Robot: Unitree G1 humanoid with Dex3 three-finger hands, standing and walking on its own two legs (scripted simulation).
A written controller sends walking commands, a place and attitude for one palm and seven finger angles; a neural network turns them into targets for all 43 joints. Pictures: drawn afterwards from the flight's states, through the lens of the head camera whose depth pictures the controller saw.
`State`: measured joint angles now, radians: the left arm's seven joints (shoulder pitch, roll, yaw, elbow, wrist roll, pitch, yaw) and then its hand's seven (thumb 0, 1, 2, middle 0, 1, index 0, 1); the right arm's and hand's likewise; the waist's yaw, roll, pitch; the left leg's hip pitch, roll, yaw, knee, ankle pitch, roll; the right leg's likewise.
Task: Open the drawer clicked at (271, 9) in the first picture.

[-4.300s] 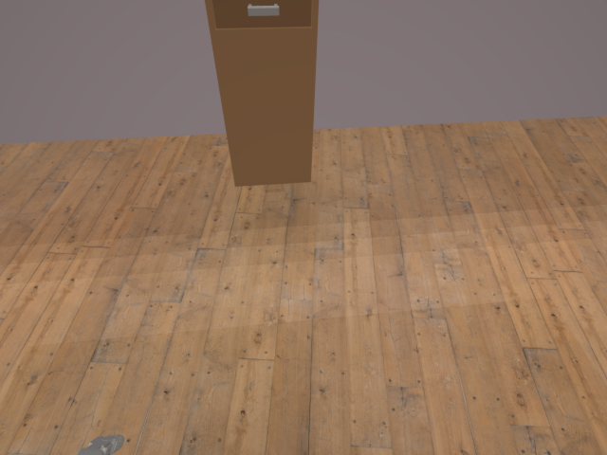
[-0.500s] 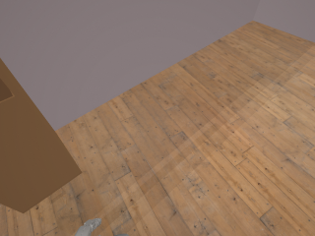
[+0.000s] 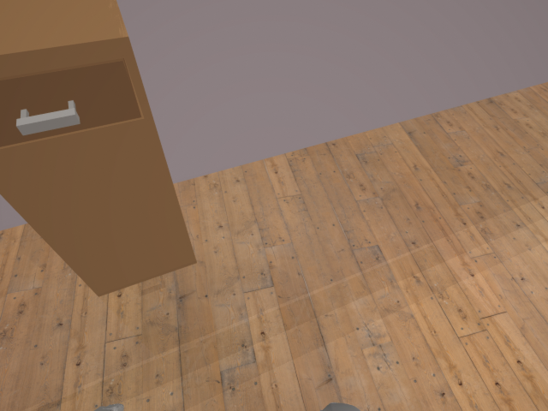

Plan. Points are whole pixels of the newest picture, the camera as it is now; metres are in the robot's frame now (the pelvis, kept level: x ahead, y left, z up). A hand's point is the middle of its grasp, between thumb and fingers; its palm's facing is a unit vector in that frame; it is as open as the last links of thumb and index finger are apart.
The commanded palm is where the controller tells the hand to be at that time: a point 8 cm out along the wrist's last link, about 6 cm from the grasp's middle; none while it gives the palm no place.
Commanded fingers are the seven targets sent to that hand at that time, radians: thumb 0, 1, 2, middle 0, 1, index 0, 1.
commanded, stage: turn to face it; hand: left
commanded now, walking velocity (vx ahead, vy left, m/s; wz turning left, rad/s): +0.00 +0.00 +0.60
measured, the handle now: (49, 115) +0.62 +0.48 +0.04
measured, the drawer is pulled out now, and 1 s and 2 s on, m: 0.00 0.00 0.00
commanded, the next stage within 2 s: take the last steps up to it in 0.46 s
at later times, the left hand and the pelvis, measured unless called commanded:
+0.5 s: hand out of the picture -0.06 +0.14 -0.15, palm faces +0.32 -0.91 -0.27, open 7.3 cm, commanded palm none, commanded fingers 0.00 0.90 0.90 -0.20 -0.30 -0.20 -0.30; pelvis -0.04 -0.06 +0.00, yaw +17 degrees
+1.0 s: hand out of the picture -0.06 +0.18 -0.17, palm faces +0.36 -0.91 -0.19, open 7.3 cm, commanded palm none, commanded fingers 0.00 0.90 0.90 -0.20 -0.30 -0.20 -0.30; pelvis -0.03 -0.02 +0.00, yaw +20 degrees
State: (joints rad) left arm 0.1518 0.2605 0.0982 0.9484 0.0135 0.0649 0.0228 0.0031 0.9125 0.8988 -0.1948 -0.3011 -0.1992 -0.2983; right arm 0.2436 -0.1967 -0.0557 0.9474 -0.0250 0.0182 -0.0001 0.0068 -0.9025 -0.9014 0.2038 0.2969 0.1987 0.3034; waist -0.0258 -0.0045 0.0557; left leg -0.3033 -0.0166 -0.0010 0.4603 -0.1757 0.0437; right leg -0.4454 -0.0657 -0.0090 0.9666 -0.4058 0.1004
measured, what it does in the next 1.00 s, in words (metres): steps on the spot, turning left: right foot, then left foot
